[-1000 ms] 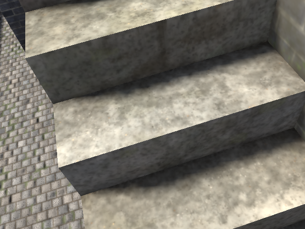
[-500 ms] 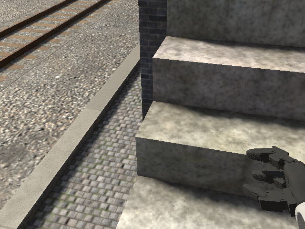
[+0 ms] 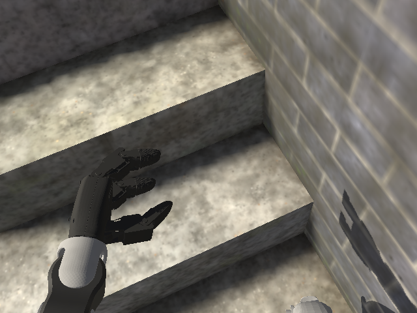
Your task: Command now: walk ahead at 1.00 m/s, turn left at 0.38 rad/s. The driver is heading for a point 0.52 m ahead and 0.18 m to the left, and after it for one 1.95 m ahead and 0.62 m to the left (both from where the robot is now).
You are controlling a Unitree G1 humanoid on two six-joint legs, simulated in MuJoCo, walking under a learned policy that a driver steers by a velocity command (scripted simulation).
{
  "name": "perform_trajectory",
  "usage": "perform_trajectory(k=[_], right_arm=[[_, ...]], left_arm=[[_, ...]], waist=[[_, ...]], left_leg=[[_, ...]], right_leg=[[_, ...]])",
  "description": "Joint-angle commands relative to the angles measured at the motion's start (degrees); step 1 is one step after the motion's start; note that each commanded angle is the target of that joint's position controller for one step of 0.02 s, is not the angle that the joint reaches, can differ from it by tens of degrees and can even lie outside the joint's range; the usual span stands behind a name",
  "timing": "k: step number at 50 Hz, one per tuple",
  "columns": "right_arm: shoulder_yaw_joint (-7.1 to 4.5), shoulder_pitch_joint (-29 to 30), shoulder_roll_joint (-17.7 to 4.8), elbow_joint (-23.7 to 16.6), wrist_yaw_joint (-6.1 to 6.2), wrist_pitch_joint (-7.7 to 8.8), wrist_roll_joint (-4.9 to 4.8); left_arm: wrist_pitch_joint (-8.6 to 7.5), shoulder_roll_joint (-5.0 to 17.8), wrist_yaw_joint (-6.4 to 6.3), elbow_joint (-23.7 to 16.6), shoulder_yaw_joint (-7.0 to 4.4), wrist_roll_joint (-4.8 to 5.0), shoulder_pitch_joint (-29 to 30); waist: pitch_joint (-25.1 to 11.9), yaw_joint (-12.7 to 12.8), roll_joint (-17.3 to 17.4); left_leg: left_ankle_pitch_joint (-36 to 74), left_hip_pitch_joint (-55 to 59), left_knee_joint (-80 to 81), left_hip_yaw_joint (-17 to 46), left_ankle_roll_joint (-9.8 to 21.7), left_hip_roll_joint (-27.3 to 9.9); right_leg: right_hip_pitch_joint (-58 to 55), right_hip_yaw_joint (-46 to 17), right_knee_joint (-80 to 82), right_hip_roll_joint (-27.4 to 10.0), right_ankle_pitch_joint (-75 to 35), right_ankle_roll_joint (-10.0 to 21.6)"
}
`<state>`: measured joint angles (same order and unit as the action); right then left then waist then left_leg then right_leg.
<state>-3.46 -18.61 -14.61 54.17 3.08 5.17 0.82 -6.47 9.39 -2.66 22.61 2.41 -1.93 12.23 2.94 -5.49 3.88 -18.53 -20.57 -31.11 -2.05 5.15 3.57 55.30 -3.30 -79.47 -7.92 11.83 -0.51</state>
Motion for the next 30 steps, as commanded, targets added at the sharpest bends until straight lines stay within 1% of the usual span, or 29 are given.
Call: perform_trajectory(k=[1,2,3,4,5,6,7,8,9,10,12,13,14,15,16,17,18,19,20,21,22,23,24,25,26,27,28,29,30], right_arm=[[-0.43,6.72,-3.97,-8.39,0.34,1.36,2.34],[-1.63,8.39,-6.31,-9.65,-0.70,0.41,2.54],[-2.65,8.15,-5.94,-11.25,-1.92,-0.88,1.97],[-2.84,14.55,-3.90,-15.32,-3.27,-0.55,2.31],[-2.28,11.97,3.39,-18.34,-2.70,0.69,1.71],[-2.93,5.36,1.29,-19.22,-1.45,0.25,2.79],[-2.27,8.73,1.74,-20.40,-0.60,-1.44,3.90],[-1.18,13.70,4.82,-23.64,-0.72,-3.16,3.25],[-0.29,15.13,5.42,-24.60,-1.53,-4.90,4.03],[-0.14,14.06,4.75,-22.71,-3.75,-6.06,3.84],[0.10,14.32,4.78,-22.63,-5.25,-8.29,3.05],[0.54,17.28,4.72,-24.39,-4.97,-8.66,2.53],[1.23,19.54,5.85,-26.45,-3.87,-9.26,1.87],[2.18,23.29,6.46,-29.03,-2.61,-9.94,1.35],[3.14,24.09,5.73,-30.61,-2.54,-11.38,0.95],[3.82,19.77,6.73,-28.86,-2.79,-12.36,1.69],[2.47,15.34,2.59,-25.35,-3.46,-11.91,1.54],[1.98,7.65,1.98,-21.63,-2.87,-11.85,1.95],[1.51,-2.79,1.55,-20.64,-2.32,-11.75,3.02],[0.38,-6.54,-1.90,-20.71,-2.45,-11.53,3.27],[-0.68,-3.77,-3.94,-23.11,-1.52,-10.91,2.63],[-1.78,0.66,-5.81,-23.47,-2.44,-10.39,0.98],[-3.54,3.39,-12.15,-21.55,-2.81,-10.14,1.12],[-4.79,5.34,-14.10,-24.16,-2.89,-8.66,1.32],[-4.26,7.28,-12.88,-22.95,-3.15,-6.26,1.58],[-4.03,4.05,-12.63,-18.66,-2.80,-4.27,2.76],[-3.23,2.25,-10.18,-14.78,-3.12,-3.35,3.15],[-2.59,1.01,-7.47,-12.31,-3.46,-3.20,3.56],[-2.08,1.30,-6.65,-12.27,-4.76,-2.46,3.37]], left_arm=[[-0.43,-2.24,1.16,1.09,1.74,2.35,-13.89],[-0.85,1.14,0.57,3.27,0.56,4.05,-19.35],[-0.93,5.25,-1.14,4.64,-1.75,4.64,-23.26],[-1.64,9.75,-2.73,7.42,-3.32,0.68,-27.74],[-0.76,14.19,-2.20,11.94,-5.12,-2.06,-34.95],[0.00,15.17,-1.74,12.05,-6.19,-3.37,-33.96],[-0.44,16.33,-1.94,11.61,-7.17,-3.26,-28.12],[-0.92,15.08,-2.15,12.53,-6.79,-1.58,-23.50],[-1.97,11.75,-1.86,14.46,-5.56,1.18,-20.64],[-2.90,10.13,-1.91,16.56,-5.05,2.25,-20.12],[-3.43,8.65,-1.38,20.16,-4.80,2.77,-19.19],[-3.86,8.80,-0.27,22.08,-4.96,2.53,-19.88],[-3.03,10.23,0.51,23.54,-5.44,2.24,-21.02],[-3.04,10.46,0.21,24.69,-5.43,2.48,-22.15],[-2.55,12.39,-0.08,24.95,-5.63,2.95,-21.97],[-1.38,12.42,-0.37,24.89,-5.67,3.93,-21.60],[-0.83,12.17,-1.17,22.46,-5.00,5.76,-19.98],[-0.88,15.93,-1.87,21.04,-5.61,5.39,-20.28],[-0.92,20.89,-1.87,20.07,-7.39,5.76,-16.86],[-0.10,24.18,-0.07,18.44,-8.43,6.07,-17.81],[0.66,23.15,1.45,17.35,-8.14,4.85,-20.17],[0.92,22.01,2.88,15.92,-8.16,2.90,-23.33],[1.74,14.99,4.49,9.88,-7.11,0.99,-18.74],[1.95,8.93,4.95,1.89,-5.50,-1.46,-3.56],[1.09,3.36,3.75,-3.49,-4.42,-4.18,5.33],[1.03,-0.46,2.29,-6.20,-2.35,-4.50,4.62],[0.87,-2.03,1.02,-5.66,-1.47,-3.94,-3.28],[1.50,-5.16,-0.26,-4.53,-0.09,-3.25,-7.28],[1.59,-2.12,-1.24,-3.34,-0.55,-2.37,-9.09]], waist=[[-17.67,9.15,-10.94],[-18.82,13.47,-7.35],[-19.97,15.54,-2.73],[-18.67,18.74,-9.42],[-19.14,16.24,-15.54],[-27.12,13.61,-10.76],[-25.60,12.11,-10.55],[-15.90,7.72,-15.21],[-8.38,3.90,-14.10],[-6.07,1.40,-9.92],[-4.00,-2.56,-7.49],[-1.71,-3.40,-6.68],[0.19,-3.82,-8.34],[3.06,-3.65,-12.56],[3.47,-4.06,-14.64],[0.07,-4.44,-14.39],[-3.98,-5.08,-10.95],[-11.80,-6.54,-12.07],[-18.61,-11.21,-17.08],[-27.17,-10.87,-17.14],[-27.16,-9.58,-21.80],[-24.04,-7.26,-20.77],[-17.73,-3.30,0.32],[-10.70,-7.57,0.50],[-8.55,-6.25,-0.72],[-5.78,-2.82,-0.73],[-1.63,1.71,-0.33],[-1.12,4.67,0.32],[0.67,5.66,-3.40]], left_leg=[[32.59,-15.15,9.38,14.00,11.96,-6.64],[43.05,-7.28,1.09,12.27,10.41,-3.89],[39.13,-6.39,-16.43,12.55,6.40,-0.87],[10.31,-23.44,-37.83,7.24,1.81,2.50],[-10.01,-41.67,-70.76,6.62,-1.98,5.20],[-9.84,-47.24,-92.89,10.82,-3.49,5.42],[-5.23,-54.51,-101.72,9.72,-4.22,4.33],[-4.80,-61.93,-105.40,9.05,-3.93,0.69],[-4.99,-63.94,-107.82,8.66,-2.73,-0.79],[-1.58,-58.56,-107.85,11.15,-0.01,-0.63],[-1.35,-56.58,-106.35,11.84,2.20,-0.53],[-0.90,-53.39,-97.51,11.70,3.87,-1.21],[-3.32,-52.72,-89.92,7.99,4.24,-1.50],[-5.08,-53.71,-83.87,6.40,4.65,-2.41],[-10.96,-48.23,-69.50,1.00,4.94,-5.25],[-10.00,-35.63,-62.34,-3.39,6.16,-5.18],[-9.94,-23.52,-55.76,-8.49,6.78,-2.30],[-8.85,-17.82,-60.73,-10.62,7.71,0.31],[-11.32,-14.43,-57.11,-7.69,8.66,-1.36],[-15.44,-5.69,-53.09,-7.07,8.04,1.18],[-23.49,-4.10,-40.86,-3.85,8.23,4.93],[-27.64,-0.59,-26.24,2.72,9.04,8.58],[-42.55,5.94,-5.64,36.82,14.72,-1.48],[-46.78,1.05,8.77,60.63,19.52,-8.44],[-33.62,1.70,12.65,60.73,17.25,-8.23],[-26.10,-0.67,12.36,57.25,14.15,-8.97],[-20.03,-4.69,9.46,49.67,11.49,-7.11],[-10.41,-5.24,7.34,41.67,9.98,-5.07],[-2.73,-6.54,9.04,38.48,9.10,-5.28]], right_leg=[[-49.53,8.93,30.46,2.20,-6.41,3.20],[-50.89,7.77,45.64,3.35,-7.53,3.93],[-57.20,5.25,56.94,0.86,-18.25,4.40],[-70.72,0.31,56.97,-5.30,-34.19,5.05],[-80.47,-7.24,42.01,-19.72,-94.03,4.06],[-81.69,-9.31,41.79,-26.30,-88.04,8.71],[-75.72,-13.05,51.03,-27.71,-40.54,12.51],[-69.45,-11.75,59.73,-24.82,-5.77,9.96],[-61.25,-8.44,64.15,-20.76,7.73,6.90],[-53.23,-3.91,64.74,-19.12,0.82,5.14],[-46.52,3.53,66.27,-17.66,-1.72,2.78],[-42.20,9.37,68.91,-14.73,-2.59,1.97],[-40.73,14.15,72.37,-12.30,-6.09,2.07],[-40.85,17.01,74.91,-11.13,-14.51,2.80],[-40.44,20.70,80.49,-10.25,-22.29,4.60],[-38.64,24.13,82.43,-8.12,-31.94,6.38],[-41.01,25.69,75.24,-7.78,-66.43,7.13],[-46.65,24.53,66.60,-11.94,-105.47,8.73],[-54.32,22.65,54.84,-15.69,-117.35,8.81],[-57.07,20.24,45.92,-15.13,-116.57,9.17],[-58.52,18.19,34.44,-14.50,-107.52,9.84],[-52.46,14.60,21.05,-12.42,-85.97,10.35],[-21.83,12.68,2.04,-0.70,-15.39,7.07],[-2.90,-0.58,-31.26,7.95,3.98,3.61],[6.62,-8.63,-47.56,7.38,0.98,4.48],[10.39,-7.05,-52.84,6.78,1.00,4.46],[12.99,-5.58,-54.30,5.79,0.10,4.46],[13.66,-4.48,-58.52,5.84,1.63,5.27],[15.72,-2.47,-61.66,6.85,3.95,5.09]])
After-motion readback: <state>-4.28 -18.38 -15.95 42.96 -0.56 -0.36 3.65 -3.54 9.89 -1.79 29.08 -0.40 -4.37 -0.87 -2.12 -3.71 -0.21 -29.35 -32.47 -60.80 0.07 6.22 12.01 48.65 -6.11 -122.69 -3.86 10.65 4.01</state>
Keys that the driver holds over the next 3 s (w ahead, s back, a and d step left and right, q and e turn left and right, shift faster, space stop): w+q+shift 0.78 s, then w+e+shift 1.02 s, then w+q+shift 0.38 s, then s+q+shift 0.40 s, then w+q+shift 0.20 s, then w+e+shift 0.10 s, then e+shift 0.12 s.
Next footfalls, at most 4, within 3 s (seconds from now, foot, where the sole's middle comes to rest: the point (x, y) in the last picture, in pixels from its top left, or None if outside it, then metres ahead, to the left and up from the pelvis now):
0.08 right None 0.11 -0.20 -0.77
0.44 left None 0.24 0.11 -0.57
0.90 right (180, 204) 0.53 0.08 -0.37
1.24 left None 0.56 0.46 -0.18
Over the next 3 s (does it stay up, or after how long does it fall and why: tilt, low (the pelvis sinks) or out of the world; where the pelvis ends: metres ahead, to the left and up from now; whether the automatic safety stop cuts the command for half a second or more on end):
stays up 1.14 0.38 0.93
